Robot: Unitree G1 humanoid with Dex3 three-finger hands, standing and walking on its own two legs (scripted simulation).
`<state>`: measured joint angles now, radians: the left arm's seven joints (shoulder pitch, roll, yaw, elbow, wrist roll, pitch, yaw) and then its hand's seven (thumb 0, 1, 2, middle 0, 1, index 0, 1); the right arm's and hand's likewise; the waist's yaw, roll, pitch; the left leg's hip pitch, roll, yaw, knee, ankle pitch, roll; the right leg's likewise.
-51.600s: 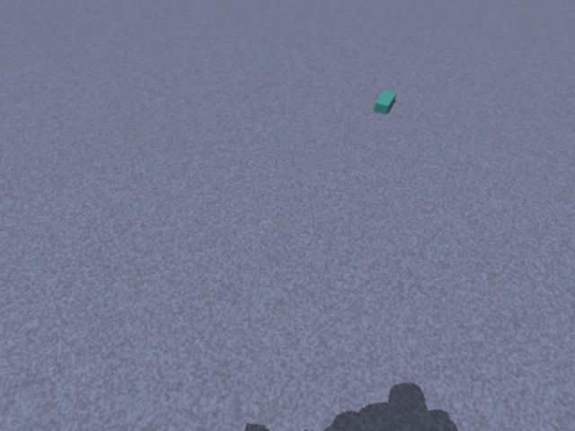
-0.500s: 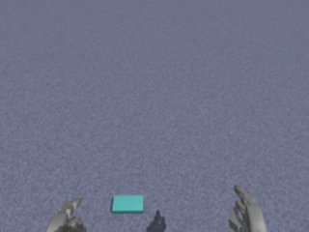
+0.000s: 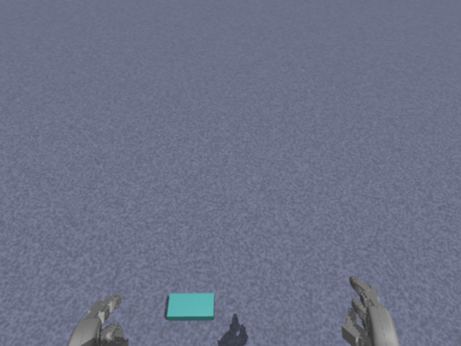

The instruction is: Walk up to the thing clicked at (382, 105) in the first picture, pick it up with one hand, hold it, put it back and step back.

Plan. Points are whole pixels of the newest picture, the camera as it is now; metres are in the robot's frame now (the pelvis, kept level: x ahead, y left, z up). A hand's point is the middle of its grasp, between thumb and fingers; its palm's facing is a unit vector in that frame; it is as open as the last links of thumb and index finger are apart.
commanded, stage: home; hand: left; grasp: from above
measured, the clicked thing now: (191, 306) +0.40 +0.13 -0.68
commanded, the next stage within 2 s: stand in 0.10 s
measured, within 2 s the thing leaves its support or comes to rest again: neither
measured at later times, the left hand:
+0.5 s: hand out of the picture +0.10 +0.23 -0.11, palm faces +0.02 -0.95 -0.32, open 7.4 cm
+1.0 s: hand out of the picture +0.03 +0.24 -0.10, palm faces +0.04 -0.95 -0.32, open 7.4 cm
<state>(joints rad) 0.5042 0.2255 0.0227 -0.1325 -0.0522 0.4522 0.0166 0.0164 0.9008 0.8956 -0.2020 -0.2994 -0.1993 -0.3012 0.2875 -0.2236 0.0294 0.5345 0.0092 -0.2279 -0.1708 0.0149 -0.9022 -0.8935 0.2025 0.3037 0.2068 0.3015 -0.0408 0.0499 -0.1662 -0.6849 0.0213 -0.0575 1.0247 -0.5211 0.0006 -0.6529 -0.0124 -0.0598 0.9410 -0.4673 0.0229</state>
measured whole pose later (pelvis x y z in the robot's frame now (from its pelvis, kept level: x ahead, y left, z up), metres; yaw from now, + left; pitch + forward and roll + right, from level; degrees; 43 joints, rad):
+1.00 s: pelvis -0.01 +0.01 +0.06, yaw +1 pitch -4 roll +0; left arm 0.18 0.27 0.03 1.11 0.04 0.01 0.03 0.01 0.90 0.89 -0.20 -0.30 -0.20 -0.30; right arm 0.16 -0.28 -0.04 1.09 -0.03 -0.01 -0.02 0.01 -0.90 -0.89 0.20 0.30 0.21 0.30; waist 0.02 0.01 0.06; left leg -0.10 -0.03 -0.03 0.39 -0.21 0.02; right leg -0.11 -0.06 -0.04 0.38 -0.20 0.04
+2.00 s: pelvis +0.00 -0.02 +0.07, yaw +0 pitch -3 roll +0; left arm 0.10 0.30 0.02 1.14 0.02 -0.01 0.01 0.01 0.90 0.89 -0.20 -0.30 -0.20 -0.30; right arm 0.12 -0.33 -0.01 1.13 -0.02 -0.01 -0.01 0.01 -0.90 -0.89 0.20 0.30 0.21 0.30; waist 0.00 0.02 0.05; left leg -0.09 0.01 -0.02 0.32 -0.19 -0.02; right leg -0.10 -0.02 -0.04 0.33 -0.18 0.01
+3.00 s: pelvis -0.04 +0.02 +0.05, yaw -1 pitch -1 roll +0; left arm 0.06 0.39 0.05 0.95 0.03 0.04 0.01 0.01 0.90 0.89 -0.21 -0.30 -0.20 -0.30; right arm 0.12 -0.41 -0.05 0.98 0.00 0.03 0.01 0.00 -0.90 -0.89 0.20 0.30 0.21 0.30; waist -0.02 -0.02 0.15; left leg -0.28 -0.04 -0.02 0.69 -0.36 0.03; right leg -0.33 -0.06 0.00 0.57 -0.23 0.03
